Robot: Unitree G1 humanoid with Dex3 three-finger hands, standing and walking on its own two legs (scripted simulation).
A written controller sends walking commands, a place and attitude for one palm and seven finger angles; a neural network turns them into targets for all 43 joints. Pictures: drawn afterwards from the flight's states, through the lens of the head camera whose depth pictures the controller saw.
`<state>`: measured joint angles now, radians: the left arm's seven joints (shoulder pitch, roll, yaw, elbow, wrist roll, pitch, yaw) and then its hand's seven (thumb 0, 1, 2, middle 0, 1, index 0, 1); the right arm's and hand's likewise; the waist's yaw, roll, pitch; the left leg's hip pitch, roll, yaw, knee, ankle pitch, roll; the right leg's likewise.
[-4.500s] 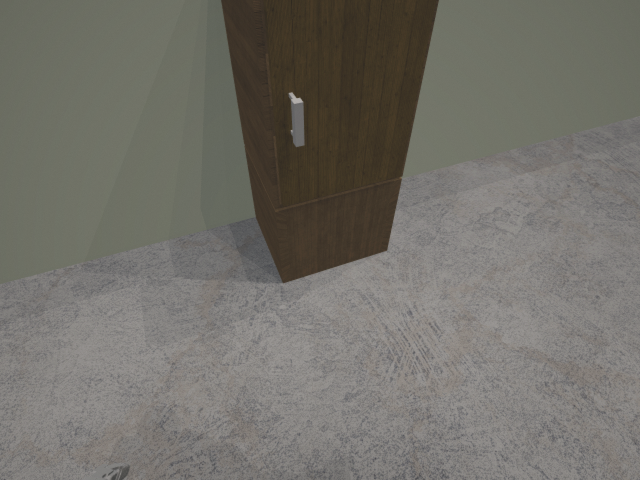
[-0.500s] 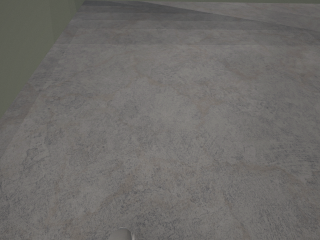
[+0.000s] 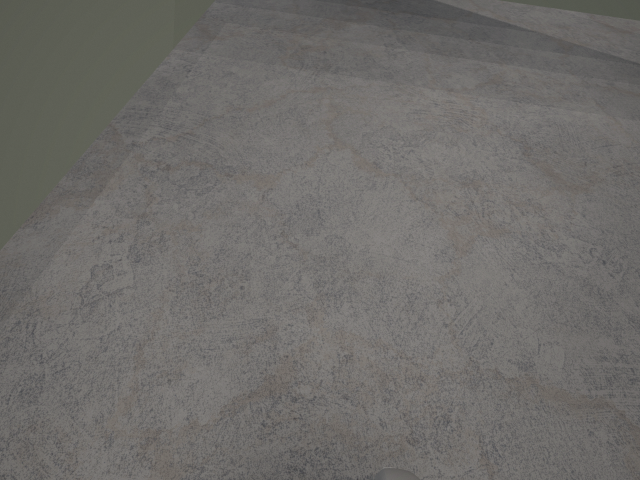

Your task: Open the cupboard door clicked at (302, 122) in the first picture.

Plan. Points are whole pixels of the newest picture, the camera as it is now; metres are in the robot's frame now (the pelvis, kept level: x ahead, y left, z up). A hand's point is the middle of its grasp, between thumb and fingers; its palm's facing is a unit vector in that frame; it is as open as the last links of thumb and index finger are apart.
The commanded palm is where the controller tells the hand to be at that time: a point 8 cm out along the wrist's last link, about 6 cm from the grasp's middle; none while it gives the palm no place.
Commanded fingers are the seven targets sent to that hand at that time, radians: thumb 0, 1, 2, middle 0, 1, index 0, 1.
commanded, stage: turn to face it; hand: left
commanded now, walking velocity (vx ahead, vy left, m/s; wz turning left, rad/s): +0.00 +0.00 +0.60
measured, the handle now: out of the picture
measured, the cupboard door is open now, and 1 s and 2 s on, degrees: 0 0 0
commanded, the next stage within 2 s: none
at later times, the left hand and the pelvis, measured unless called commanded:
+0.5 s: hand out of the picture +0.02 +0.15 -0.15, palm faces +0.32 -0.91 -0.26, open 7.4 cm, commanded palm none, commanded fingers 0.00 0.90 0.90 -0.20 -0.30 -0.20 -0.30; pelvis +0.00 -0.06 +0.00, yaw +20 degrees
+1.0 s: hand out of the picture -0.06 +0.20 -0.16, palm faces +0.61 -0.75 -0.26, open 7.4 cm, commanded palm none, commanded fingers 0.00 0.90 0.90 -0.20 -0.30 -0.20 -0.30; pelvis -0.02 -0.03 -0.01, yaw +37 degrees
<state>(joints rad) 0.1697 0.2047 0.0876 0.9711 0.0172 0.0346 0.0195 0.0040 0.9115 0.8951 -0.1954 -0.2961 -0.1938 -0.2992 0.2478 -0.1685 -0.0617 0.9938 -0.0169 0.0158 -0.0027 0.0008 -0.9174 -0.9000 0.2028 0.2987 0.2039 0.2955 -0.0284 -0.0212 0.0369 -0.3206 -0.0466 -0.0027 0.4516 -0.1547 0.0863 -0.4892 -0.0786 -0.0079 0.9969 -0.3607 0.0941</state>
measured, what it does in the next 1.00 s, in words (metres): steps on the spot, turning left: right foot, then left foot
